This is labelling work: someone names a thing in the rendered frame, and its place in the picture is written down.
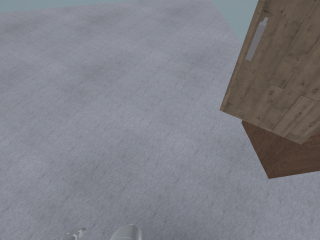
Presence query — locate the left robot thigh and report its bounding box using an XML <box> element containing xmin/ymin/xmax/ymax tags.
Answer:
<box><xmin>110</xmin><ymin>225</ymin><xmax>143</xmax><ymax>240</ymax></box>

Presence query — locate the handle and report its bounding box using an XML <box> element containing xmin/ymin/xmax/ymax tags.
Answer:
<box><xmin>245</xmin><ymin>17</ymin><xmax>268</xmax><ymax>61</ymax></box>

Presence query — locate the robot left hand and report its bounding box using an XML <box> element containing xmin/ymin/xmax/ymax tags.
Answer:
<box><xmin>61</xmin><ymin>227</ymin><xmax>87</xmax><ymax>240</ymax></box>

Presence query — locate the cupboard door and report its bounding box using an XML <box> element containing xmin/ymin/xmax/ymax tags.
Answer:
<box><xmin>219</xmin><ymin>0</ymin><xmax>320</xmax><ymax>145</ymax></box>

